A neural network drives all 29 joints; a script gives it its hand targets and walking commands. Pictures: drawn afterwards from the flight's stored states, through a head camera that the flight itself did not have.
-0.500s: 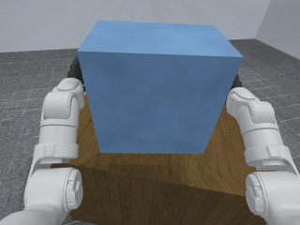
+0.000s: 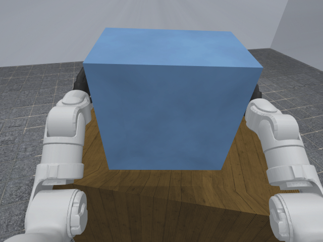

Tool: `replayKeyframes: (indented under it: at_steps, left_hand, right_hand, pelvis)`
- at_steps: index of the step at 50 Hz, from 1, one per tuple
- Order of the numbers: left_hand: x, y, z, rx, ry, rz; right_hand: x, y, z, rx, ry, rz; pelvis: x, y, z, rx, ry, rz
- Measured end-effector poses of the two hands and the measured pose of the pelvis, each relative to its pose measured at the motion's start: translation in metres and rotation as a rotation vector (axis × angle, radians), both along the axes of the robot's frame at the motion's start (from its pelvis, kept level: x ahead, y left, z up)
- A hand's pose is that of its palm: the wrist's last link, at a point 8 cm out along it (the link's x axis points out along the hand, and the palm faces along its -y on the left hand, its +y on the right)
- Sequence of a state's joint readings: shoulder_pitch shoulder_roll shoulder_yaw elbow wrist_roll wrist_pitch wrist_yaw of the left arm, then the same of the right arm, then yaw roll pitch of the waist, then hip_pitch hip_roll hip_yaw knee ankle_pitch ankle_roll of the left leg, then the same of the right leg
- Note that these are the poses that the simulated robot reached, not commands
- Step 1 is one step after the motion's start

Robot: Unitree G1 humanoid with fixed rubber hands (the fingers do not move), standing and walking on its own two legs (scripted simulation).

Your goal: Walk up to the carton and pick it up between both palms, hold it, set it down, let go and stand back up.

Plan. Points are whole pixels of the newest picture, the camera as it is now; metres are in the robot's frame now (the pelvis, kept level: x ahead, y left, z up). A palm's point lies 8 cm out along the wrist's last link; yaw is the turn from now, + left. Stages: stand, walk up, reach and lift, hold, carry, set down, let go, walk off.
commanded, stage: hold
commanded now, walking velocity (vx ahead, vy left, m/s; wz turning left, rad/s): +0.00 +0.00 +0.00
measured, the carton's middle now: (167, 103) +0.41 +0.00 +0.21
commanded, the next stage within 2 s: none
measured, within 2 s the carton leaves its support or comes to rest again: neither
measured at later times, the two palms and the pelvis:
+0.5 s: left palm (87, 88) +0.37 +0.18 +0.26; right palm (264, 96) +0.36 -0.21 +0.26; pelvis +0.00 +0.00 +0.00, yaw -2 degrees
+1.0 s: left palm (90, 93) +0.38 +0.18 +0.25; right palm (263, 103) +0.36 -0.21 +0.25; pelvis +0.01 +0.00 +0.00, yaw -2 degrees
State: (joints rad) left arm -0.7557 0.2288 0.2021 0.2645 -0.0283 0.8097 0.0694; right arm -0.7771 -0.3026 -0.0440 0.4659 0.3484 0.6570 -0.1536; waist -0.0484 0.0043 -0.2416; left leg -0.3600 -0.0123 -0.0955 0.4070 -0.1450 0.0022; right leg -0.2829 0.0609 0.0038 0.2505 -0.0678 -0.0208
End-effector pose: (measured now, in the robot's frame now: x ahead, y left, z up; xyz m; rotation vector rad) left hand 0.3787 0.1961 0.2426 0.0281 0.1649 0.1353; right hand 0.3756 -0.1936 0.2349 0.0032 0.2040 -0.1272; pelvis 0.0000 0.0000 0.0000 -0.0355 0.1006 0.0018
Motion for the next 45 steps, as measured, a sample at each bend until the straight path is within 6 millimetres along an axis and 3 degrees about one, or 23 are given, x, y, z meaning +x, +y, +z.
replayKeyframes:
  at_steps: [6,13,23,33,45]
  left_hand:
    - [-0.006,-0.016,0.002,-0.04,-0.004,-0.027]
    - [-0.005,-0.028,0.012,-0.037,0.011,-0.045]
    - [-0.004,-0.02,0.023,-0.033,0.018,-0.023]
    - [-0.001,-0.01,0.013,-0.031,0.022,-0.018]
    - [0.0,-0.016,0.006,-0.027,0.011,-0.037]
  right_hand:
    - [-0.019,-0.016,0.009,0.026,-0.003,-0.046]
    - [-0.026,-0.027,0.018,0.017,0.01,-0.064]
    - [-0.014,-0.019,0.029,0.001,0.019,-0.032]
    - [-0.007,-0.009,0.024,-0.011,0.025,-0.023]
    - [-0.014,-0.016,0.014,0.005,0.014,-0.043]
  pelvis:
    - [0.006,0.001,0.002,0.012,-0.059,-0.009]
    - [0.007,0.0,0.001,0.013,-0.075,-0.047]
    - [0.005,-0.003,0.001,0.014,-0.068,-0.043]
    - [0.008,-0.005,0.002,0.011,-0.061,-0.009]
    - [0.012,0.001,0.002,0.008,-0.063,-0.023]
